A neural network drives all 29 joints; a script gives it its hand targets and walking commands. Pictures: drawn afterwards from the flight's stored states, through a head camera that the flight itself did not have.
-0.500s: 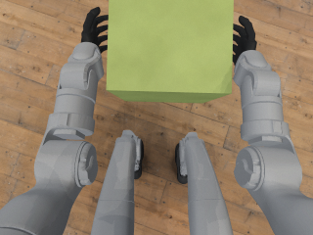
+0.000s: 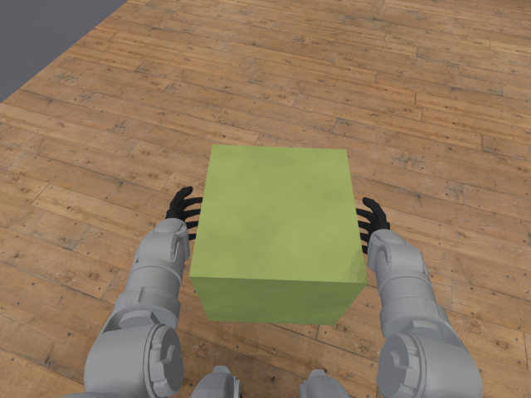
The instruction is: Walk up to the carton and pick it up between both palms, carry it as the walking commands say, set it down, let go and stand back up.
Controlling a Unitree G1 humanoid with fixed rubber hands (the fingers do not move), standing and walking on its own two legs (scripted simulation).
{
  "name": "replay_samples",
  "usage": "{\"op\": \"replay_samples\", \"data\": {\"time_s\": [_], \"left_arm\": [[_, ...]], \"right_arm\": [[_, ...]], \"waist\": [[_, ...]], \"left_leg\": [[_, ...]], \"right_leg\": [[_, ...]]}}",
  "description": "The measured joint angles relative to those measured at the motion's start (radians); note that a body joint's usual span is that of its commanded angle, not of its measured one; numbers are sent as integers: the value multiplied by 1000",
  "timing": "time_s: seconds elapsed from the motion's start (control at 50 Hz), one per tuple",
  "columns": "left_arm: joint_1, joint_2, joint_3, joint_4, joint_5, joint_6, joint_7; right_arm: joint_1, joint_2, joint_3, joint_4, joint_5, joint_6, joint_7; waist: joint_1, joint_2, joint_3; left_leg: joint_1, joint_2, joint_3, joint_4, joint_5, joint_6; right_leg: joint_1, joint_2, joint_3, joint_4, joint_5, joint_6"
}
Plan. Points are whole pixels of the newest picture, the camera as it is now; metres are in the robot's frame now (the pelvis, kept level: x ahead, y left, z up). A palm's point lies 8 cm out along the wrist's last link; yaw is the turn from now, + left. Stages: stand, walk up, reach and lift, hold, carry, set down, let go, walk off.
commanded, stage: reach and lift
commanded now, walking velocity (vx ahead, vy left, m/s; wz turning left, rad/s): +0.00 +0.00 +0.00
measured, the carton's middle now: (275, 238) +0.40 +0.00 -0.08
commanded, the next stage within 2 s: none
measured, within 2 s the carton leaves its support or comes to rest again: neither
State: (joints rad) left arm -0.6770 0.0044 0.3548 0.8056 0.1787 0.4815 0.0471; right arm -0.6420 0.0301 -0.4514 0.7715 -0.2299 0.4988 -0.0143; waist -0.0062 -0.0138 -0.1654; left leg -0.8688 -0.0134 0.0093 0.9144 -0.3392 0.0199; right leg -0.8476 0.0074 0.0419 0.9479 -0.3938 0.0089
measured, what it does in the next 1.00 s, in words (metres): rises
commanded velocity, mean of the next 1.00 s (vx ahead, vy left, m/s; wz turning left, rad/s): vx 0.00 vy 0.00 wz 0.00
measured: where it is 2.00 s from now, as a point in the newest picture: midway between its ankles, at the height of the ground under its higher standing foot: outside the picture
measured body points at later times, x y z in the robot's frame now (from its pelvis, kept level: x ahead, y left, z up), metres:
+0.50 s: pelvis +0.01 +0.00 +0.04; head +0.01 +0.01 +0.49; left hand +0.36 +0.16 +0.06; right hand +0.34 -0.18 +0.05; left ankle +0.05 +0.12 -0.68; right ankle +0.03 -0.12 -0.68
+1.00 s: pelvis +0.02 -0.01 +0.06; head -0.04 -0.01 +0.50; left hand +0.35 +0.14 +0.11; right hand +0.33 -0.19 +0.10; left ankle +0.05 +0.12 -0.68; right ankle +0.03 -0.12 -0.68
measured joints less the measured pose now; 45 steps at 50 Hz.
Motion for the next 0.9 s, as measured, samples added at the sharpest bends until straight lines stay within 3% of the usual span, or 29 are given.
{"op": "replay_samples", "data": {"time_s": [0.16,0.28,0.64,0.9], "left_arm": [[188,-63,-51,-159,0,-30,-1],[249,-75,-71,-228,0,-24,-1],[207,-76,-50,-240,0,105,3],[206,-78,-65,-269,0,179,3]], "right_arm": [[179,40,30,-155,0,-23,24],[222,47,53,-197,0,-22,33],[227,50,53,-199,0,60,30],[227,50,53,-269,0,172,33]], "waist": [[0,0,-3],[0,0,5],[0,0,89],[0,0,86]], "left_leg": [[130,1,0,-144,39,-1],[234,1,0,-233,66,-1],[475,1,0,-302,93,-1],[632,3,0,-408,122,-8]], "right_leg": [[132,0,7,-155,42,3],[233,0,11,-242,76,3],[471,0,13,-306,102,0],[616,0,14,-391,121,-8]]}}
